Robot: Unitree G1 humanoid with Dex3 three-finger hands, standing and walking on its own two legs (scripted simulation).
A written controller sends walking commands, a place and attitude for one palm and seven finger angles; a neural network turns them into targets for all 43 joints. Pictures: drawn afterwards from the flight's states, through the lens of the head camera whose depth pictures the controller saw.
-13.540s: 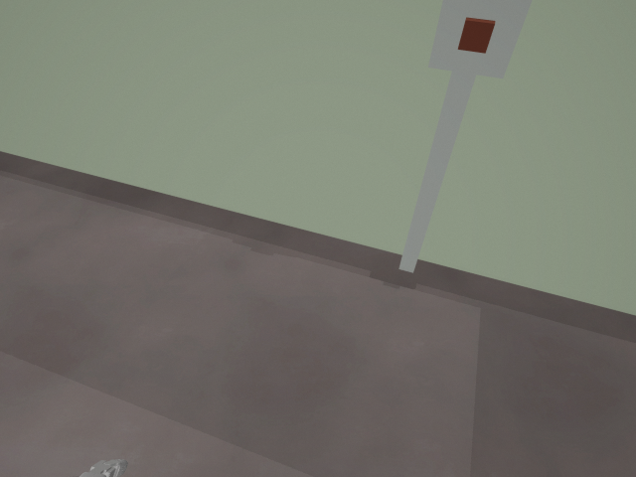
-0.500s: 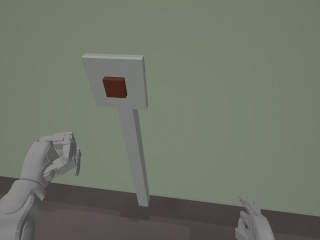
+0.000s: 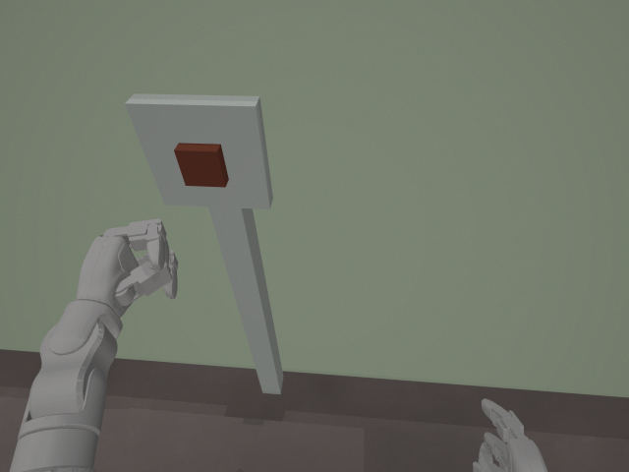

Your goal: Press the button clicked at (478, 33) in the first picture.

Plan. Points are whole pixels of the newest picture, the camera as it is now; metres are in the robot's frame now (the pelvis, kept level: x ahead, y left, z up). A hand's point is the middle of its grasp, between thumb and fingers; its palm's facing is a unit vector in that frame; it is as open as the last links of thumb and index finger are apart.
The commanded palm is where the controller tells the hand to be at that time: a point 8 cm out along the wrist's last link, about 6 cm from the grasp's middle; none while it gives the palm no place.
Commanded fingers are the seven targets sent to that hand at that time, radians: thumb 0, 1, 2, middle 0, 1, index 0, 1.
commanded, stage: aim a knuckle at the button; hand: left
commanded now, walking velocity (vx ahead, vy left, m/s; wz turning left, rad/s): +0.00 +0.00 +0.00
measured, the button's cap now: (203, 164) +0.49 +0.20 +0.16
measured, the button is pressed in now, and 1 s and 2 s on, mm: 0 0 0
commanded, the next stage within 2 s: press the button with the knuckle in 1.30 s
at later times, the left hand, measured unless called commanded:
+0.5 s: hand (206, 235) +0.38 +0.17 +0.12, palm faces +0.01 -1.00 -0.03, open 3.1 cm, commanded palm +0.36 +0.23 +0.13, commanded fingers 0.00 0.90 0.90 -1.30 -1.50 -1.30 -1.50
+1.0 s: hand (207, 234) +0.38 +0.17 +0.12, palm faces +0.02 -1.00 -0.03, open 3.1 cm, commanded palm +0.36 +0.22 +0.13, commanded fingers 0.00 0.90 0.90 -1.30 -1.50 -1.30 -1.50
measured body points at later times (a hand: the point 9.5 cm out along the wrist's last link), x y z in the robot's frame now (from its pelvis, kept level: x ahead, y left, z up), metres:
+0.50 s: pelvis +0.01 +0.01 +0.00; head +0.01 +0.00 +0.45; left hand +0.37 +0.23 +0.13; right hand +0.15 -0.23 -0.10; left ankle +0.02 +0.11 -0.73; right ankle -0.02 -0.08 -0.73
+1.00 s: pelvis +0.00 +0.01 +0.00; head +0.00 -0.01 +0.45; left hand +0.37 +0.23 +0.13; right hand +0.11 -0.25 -0.11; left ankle +0.02 +0.11 -0.73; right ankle -0.02 -0.08 -0.73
